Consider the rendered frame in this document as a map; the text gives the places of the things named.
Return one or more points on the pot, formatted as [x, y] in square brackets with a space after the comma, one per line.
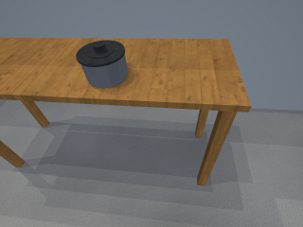
[107, 76]

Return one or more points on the table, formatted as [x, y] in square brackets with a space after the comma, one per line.
[191, 74]

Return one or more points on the knob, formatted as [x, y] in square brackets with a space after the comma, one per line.
[99, 46]

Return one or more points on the lid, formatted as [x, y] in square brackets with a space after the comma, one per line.
[113, 52]

